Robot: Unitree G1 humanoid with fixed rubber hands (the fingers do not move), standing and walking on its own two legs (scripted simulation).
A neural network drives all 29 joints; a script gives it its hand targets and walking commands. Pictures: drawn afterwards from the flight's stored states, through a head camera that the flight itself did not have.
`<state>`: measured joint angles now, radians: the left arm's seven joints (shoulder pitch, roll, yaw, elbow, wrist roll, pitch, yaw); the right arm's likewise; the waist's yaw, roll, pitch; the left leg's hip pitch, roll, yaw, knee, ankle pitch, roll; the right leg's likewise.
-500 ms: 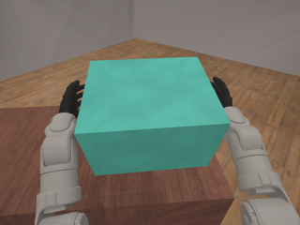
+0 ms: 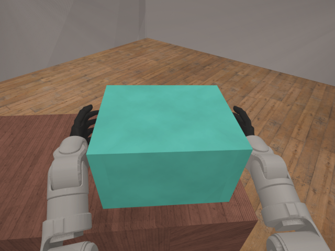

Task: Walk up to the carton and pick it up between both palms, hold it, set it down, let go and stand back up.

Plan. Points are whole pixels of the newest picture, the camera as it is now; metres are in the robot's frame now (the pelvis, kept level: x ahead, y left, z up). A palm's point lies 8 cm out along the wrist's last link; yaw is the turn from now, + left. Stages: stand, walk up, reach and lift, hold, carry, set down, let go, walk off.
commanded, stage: set down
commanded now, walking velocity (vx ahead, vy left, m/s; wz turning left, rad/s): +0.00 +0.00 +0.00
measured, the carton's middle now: (165, 141) +0.36 +0.00 +0.14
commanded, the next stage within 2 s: none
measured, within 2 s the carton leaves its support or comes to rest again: neither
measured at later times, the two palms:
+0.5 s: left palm (80, 131) +0.39 +0.20 +0.17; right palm (236, 132) +0.37 -0.18 +0.15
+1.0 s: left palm (85, 148) +0.39 +0.20 +0.11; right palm (230, 150) +0.37 -0.18 +0.09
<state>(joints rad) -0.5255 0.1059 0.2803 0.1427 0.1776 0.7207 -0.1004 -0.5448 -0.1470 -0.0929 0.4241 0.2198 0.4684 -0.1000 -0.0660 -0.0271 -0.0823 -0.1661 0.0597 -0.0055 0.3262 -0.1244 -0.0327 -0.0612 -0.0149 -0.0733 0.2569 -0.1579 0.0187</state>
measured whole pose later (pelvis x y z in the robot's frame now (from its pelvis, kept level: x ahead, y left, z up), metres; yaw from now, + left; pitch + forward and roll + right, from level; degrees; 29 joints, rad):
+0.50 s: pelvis +0.02 +0.00 +0.00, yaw +0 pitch -2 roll -1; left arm -0.54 0.10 0.34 0.25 0.21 0.38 -0.16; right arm -0.51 -0.08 -0.13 0.48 0.05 0.07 -0.08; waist -0.03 -0.03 -0.02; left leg -0.14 0.06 0.01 0.31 -0.14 -0.03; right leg -0.04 -0.02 -0.06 0.24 -0.17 0.02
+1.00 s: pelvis +0.02 +0.00 +0.00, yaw +0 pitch -2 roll -1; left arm -0.54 0.08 0.34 0.47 0.21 0.26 -0.15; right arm -0.47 -0.08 -0.13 0.66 -0.02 -0.04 -0.09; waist 0.00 -0.02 0.01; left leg -0.14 0.06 0.01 0.31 -0.14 -0.03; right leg -0.04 -0.02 -0.06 0.24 -0.18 0.02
